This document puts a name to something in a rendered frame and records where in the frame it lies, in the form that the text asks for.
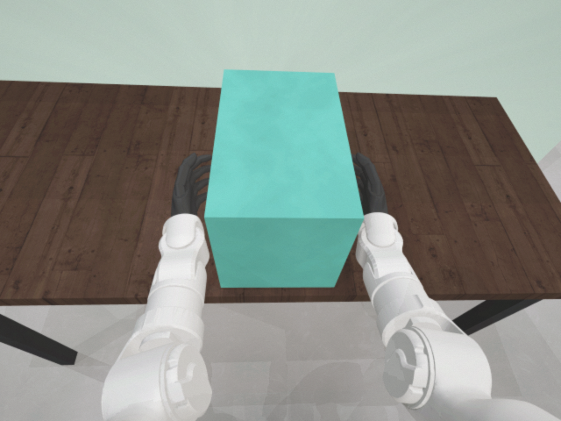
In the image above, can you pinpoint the robot left forearm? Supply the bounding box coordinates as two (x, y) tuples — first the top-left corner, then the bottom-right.
(102, 214), (209, 419)

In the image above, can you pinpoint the robot right forearm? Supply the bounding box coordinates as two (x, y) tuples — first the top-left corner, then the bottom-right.
(356, 212), (492, 389)

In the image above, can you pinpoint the robot left upper arm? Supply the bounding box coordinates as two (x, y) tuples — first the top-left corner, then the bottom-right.
(103, 341), (212, 421)

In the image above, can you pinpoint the carton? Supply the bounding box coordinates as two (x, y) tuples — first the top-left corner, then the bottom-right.
(204, 69), (364, 288)

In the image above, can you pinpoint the right robot hand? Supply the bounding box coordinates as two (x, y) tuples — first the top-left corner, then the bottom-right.
(352, 153), (388, 215)

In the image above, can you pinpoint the robot right upper arm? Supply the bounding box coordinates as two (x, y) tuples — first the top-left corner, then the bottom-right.
(382, 326), (561, 421)

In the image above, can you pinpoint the table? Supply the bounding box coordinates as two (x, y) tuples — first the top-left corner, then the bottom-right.
(0, 80), (561, 365)

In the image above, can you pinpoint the left robot hand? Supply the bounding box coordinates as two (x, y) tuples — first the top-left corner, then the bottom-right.
(171, 153), (212, 217)

